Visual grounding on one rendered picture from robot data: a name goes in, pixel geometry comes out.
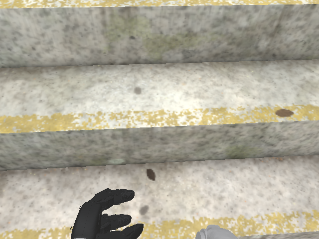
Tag right robot thigh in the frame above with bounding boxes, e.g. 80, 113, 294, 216
195, 227, 238, 239

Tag robot left hand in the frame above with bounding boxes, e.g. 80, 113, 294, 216
70, 188, 144, 239

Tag robot right shin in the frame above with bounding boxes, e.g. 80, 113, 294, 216
205, 224, 220, 230

